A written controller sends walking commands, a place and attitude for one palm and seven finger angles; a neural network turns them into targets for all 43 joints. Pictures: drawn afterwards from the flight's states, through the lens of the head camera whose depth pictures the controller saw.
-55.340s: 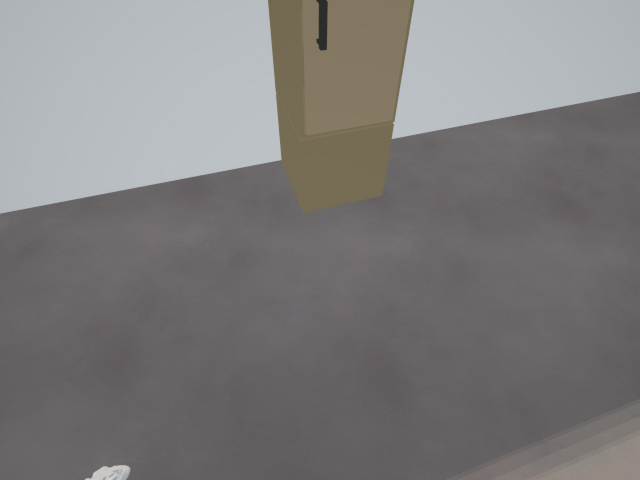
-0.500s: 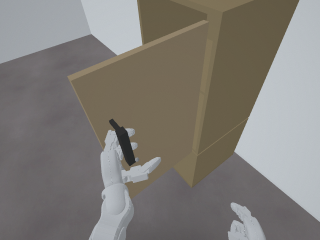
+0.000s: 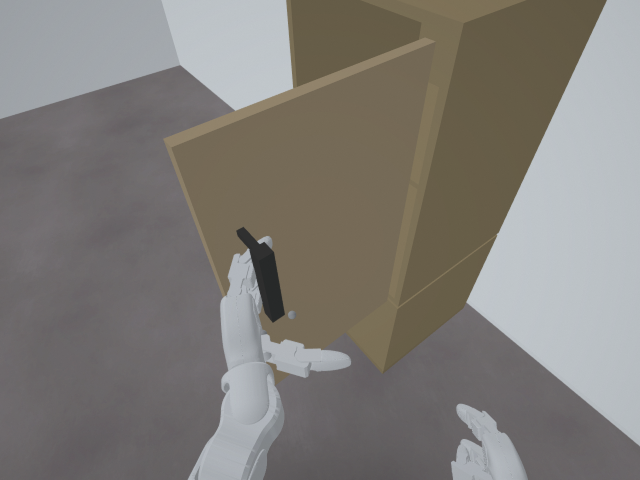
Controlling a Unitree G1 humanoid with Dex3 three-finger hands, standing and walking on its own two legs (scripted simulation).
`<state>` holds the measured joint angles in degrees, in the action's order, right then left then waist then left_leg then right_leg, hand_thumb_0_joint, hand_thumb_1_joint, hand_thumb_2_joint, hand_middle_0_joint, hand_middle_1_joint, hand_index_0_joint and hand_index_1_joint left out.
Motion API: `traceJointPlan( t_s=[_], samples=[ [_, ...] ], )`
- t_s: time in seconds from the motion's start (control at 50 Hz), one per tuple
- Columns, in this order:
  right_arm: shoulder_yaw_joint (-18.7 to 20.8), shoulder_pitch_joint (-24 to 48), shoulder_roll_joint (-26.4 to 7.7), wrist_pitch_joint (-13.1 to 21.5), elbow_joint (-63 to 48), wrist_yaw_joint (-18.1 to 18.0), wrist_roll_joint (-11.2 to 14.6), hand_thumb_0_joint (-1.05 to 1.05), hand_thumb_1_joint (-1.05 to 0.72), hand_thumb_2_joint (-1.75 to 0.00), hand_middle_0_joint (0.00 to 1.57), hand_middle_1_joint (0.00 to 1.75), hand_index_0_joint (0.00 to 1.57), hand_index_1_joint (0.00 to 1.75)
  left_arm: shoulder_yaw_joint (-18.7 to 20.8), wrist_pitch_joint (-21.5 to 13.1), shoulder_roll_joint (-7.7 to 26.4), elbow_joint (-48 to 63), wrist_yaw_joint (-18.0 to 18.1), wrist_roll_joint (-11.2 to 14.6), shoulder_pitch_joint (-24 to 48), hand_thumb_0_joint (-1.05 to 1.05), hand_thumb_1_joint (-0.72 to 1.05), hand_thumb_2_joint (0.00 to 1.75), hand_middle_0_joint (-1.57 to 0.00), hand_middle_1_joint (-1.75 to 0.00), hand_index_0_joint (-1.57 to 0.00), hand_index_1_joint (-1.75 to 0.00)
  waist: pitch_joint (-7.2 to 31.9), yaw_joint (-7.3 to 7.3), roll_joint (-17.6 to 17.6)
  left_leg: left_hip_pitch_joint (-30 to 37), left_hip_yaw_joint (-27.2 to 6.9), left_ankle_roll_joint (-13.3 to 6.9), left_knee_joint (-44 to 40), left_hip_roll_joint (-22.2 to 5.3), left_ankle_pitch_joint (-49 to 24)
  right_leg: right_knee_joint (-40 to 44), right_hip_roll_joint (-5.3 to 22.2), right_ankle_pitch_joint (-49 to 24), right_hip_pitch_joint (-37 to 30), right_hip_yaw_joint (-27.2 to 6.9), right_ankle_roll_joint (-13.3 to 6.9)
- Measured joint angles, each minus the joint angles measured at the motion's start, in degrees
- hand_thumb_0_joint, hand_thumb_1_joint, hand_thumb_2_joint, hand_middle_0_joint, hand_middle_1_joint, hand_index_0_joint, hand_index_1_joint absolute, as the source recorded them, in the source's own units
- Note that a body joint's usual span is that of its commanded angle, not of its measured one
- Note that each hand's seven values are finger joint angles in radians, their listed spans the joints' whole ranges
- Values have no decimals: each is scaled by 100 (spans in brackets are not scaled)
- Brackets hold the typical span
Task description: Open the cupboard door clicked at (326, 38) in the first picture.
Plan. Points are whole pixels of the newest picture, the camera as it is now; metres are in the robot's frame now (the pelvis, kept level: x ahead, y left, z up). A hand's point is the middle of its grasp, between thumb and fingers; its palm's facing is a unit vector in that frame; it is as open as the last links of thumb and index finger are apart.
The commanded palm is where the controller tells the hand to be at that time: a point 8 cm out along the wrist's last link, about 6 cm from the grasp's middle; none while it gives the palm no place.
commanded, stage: slide the hand sideways off the handle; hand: left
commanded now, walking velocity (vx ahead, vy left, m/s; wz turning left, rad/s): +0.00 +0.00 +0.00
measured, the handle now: (260, 275) +0.35 +0.10 +0.08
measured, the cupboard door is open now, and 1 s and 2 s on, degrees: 91 92 92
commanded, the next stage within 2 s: draw the hand back to the body in 1.20 s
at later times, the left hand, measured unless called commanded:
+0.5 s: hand (270, 341) +0.26 +0.08 +0.07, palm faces -0.18 -0.98 -0.01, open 16.3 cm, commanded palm +0.24 +0.14 +0.08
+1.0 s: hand (224, 379) +0.22 +0.12 +0.07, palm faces -0.11 -0.99 -0.03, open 16.3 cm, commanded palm +0.19 +0.19 +0.08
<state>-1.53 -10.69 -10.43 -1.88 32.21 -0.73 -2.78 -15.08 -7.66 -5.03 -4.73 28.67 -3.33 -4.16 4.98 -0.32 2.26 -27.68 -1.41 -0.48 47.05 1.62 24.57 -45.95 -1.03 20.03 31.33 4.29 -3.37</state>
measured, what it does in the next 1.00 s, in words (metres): stands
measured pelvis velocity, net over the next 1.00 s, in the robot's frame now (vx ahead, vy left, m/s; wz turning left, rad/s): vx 0.03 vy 0.01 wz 0.00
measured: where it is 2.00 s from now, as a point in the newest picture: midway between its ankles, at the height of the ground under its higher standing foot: outside the picture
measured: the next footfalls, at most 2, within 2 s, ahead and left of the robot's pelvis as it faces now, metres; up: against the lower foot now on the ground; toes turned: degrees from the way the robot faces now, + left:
none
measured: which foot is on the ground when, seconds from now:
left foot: down 0.00-1.00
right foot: down 0.00-1.00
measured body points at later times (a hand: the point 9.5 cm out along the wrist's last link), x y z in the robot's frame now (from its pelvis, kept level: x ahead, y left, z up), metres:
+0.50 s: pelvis +0.01 +0.02 +0.00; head +0.03 +0.01 +0.45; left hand +0.27 +0.13 +0.07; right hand +0.18 -0.20 -0.08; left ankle +0.00 +0.11 -0.70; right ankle +0.04 -0.08 -0.70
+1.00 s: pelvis +0.03 +0.01 -0.02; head +0.06 -0.01 +0.43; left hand +0.22 +0.18 +0.07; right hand +0.22 -0.21 -0.08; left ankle +0.00 +0.11 -0.70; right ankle +0.04 -0.08 -0.70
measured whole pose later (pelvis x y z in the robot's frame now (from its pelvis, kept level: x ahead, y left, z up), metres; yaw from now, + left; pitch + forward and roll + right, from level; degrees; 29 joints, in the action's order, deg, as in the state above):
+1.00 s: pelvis +0.03 +0.01 -0.02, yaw +0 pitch +10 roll -1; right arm -1.8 -15.7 -13.2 6.0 23.4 -1.0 0.9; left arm -4.7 -12.2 9.6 19.9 -7.9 8.4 -32.8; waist 7.2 -0.8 3.0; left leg -33.4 -1.4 -1.3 54.6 1.5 30.7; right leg -52.9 -1.1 25.6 36.9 4.4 -2.6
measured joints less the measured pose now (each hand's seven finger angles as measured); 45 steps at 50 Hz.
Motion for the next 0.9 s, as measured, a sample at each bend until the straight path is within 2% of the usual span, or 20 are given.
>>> traceJointPlan(
  t_s=[0.04,0.06,0.1,0.14,0.18,0.2,0.24,0.3,0.38,0.5,0.68,0.9],
  samples=[
    [-30,39,5,-5,28,-1,8,1,-90,-90,20,30,20,30,18,-18,34,-41,-76,-57,48,-1,-50,30,-29,-53,-28,-53,-22,-6,-17,-16,-1,-13,15,19,-7,-20,20,-2,14,2,11],
    [-54,40,0,3,25,-4,29,1,-90,-90,20,30,20,30,65,-95,133,-57,-353,-82,54,-1,-50,30,-29,-51,-27,-51,-39,-11,-38,-33,-4,-22,25,38,-14,-45,40,2,33,4,16],
    [-88,-1,-27,33,-23,-38,89,1,-90,-90,20,30,20,30,165,-274,502,-99,-1175,-15,120,-1,-49,30,-27,-48,-22,-48,-78,-45,-62,-70,-14,-36,64,65,-20,-99,69,12,68,15,22],
    [-114,-58,-82,97,-75,-78,183,1,-90,-90,20,30,20,30,249,-397,921,-151,-2059,241,227,-1,-49,30,-25,-44,-18,-43,-126,-65,-31,-77,-32,-48,102,78,-18,-115,83,13,57,33,30],
    [-139,-125,-154,193,-132,-115,287,1,-90,-90,20,30,20,30,310,-388,1190,-198,-2766,643,328,-1,-50,30,-23,-40,-15,-40,-157,-65,29,-65,-45,-63,115,84,-17,-87,89,-1,21,47,48],
    [-150,-156,-187,251,-154,-126,331,1,-90,-90,20,30,20,30,338,-349,1239,-226,-3001,834,363,-1,-50,30,-22,-38,-14,-38,-161,-58,55,-59,-45,-72,109,87,-20,-67,92,-12,7,45,60],
    [-162,-209,-231,362,-195,-126,384,1,-90,-90,20,30,20,30,392,-248,1202,-249,-3235,1102,370,-1,-50,30,-20,-36,-13,-36,-144,-35,76,-56,-20,-91,83,95,-29,-34,98,-32,8,19,87],
    [-143,-294,-246,486,-283,-69,394,2,-90,-90,20,30,20,30,473,-171,1007,-85,-3168,1160,181,-1,-50,30,-17,-33,-14,-33,-97,-11,45,-47,57,-120,33,102,-29,-20,100,-41,39,-59,118],
    [-100,-402,-228,557,-452,41,363,2,-90,-90,20,30,20,30,431,-192,843,339,-2913,906,-255,-1,-50,30,-13,-32,-15,-32,-37,29,-4,-62,145,-151,44,95,31,-71,86,7,100,-147,146],
    [-92,-458,-209,533,-586,84,336,2,-90,-90,20,30,20,30,347,-172,967,885,-2884,695,-808,-1,-50,30,-12,-30,-15,-30,-16,49,-34,-121,185,-165,170,63,179,-187,50,128,174,-186,158],
    [-87,-505,-191,617,-728,73,340,2,-90,-90,20,30,20,30,442,-166,1074,1705,-2956,745,-1694,-1,-50,30,-15,-30,-15,-30,61,21,33,-213,147,-158,310,40,359,-309,28,304,254,-148,158],
    [-54,-518,-229,766,-861,31,351,2,-90,-90,20,30,20,30,800,-391,1335,2391,-3410,997,-2699,-1,-50,30,-15,-30,-15,-30,190,-31,72,-434,51,-109,583,10,547,-554,6,500,443,-45,110]
  ],
)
